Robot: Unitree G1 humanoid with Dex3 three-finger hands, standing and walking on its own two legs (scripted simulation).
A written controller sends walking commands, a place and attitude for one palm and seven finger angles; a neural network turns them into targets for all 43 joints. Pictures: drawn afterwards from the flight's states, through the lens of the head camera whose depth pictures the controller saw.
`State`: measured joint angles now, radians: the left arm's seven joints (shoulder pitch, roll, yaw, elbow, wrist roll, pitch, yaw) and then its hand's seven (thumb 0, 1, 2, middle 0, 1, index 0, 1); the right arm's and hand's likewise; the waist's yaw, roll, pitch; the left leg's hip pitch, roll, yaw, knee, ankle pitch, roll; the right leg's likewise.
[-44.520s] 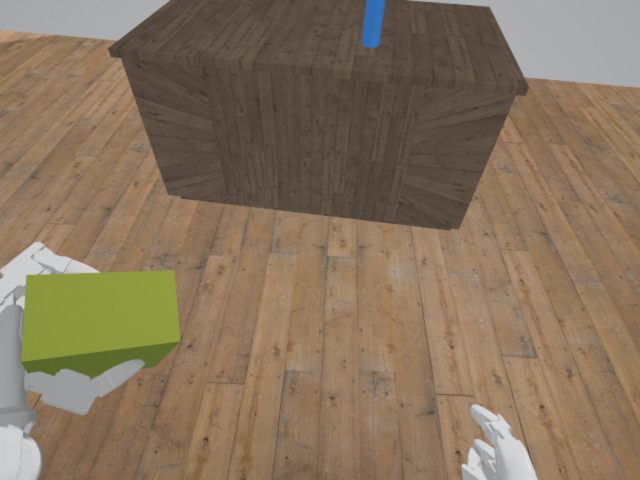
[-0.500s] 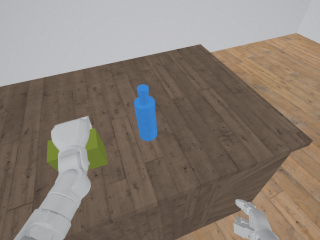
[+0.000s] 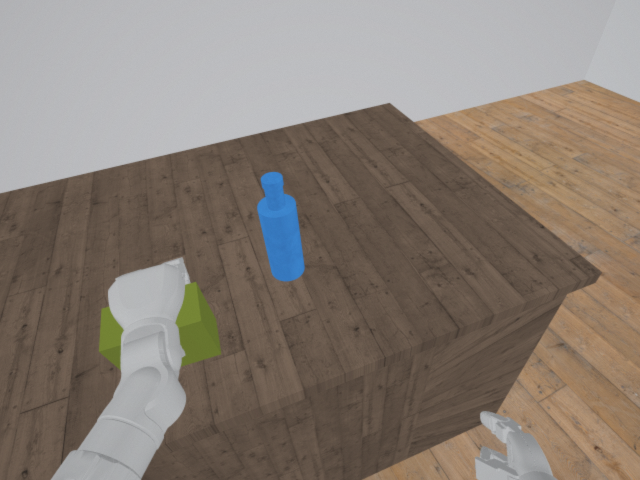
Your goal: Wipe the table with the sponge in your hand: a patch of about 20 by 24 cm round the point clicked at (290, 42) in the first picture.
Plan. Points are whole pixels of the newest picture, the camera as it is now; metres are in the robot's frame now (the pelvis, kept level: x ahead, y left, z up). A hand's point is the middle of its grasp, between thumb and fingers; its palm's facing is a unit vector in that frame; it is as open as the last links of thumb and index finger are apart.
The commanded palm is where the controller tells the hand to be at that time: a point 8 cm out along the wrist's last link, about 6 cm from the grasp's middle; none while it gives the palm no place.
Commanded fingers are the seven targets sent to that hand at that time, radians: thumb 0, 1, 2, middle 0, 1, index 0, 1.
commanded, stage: wipe back along the third lane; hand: left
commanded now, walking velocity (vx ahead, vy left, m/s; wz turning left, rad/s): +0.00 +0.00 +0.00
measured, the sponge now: (169, 338) +0.30 +0.26 +0.01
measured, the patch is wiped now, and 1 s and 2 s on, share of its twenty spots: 1.00 1.00 1.00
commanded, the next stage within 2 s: slide back across to the middle lane in 0.16 s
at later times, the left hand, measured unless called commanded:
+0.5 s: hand (161, 326) +0.29 +0.25 +0.06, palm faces +0.03 -0.06 -1.00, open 10.2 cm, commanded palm +0.24 +0.25 +0.09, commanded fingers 0.00 0.10 1.30 -1.20 -1.60 -1.20 -1.60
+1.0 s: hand (116, 347) +0.26 +0.30 +0.06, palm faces -0.01 -0.05 -1.00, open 10.2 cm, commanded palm +0.22 +0.30 +0.09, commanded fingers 0.00 0.10 1.30 -1.20 -1.60 -1.20 -1.60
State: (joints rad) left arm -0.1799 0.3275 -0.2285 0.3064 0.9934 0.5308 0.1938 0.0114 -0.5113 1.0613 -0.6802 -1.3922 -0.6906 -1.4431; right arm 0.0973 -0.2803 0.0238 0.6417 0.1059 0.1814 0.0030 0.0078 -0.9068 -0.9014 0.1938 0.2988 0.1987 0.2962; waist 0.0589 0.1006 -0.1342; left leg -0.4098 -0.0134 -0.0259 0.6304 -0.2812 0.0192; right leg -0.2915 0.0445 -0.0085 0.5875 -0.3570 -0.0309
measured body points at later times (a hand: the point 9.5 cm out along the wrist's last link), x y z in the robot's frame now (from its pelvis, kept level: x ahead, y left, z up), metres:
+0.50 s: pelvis +0.01 -0.01 +0.00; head -0.02 -0.05 +0.45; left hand +0.28 +0.25 +0.11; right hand +0.23 -0.24 -0.08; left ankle +0.03 +0.11 -0.73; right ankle -0.03 -0.11 -0.73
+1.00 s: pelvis +0.00 -0.01 +0.00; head -0.01 -0.04 +0.45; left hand +0.25 +0.29 +0.11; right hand +0.22 -0.24 -0.09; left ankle +0.03 +0.11 -0.73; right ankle -0.03 -0.11 -0.73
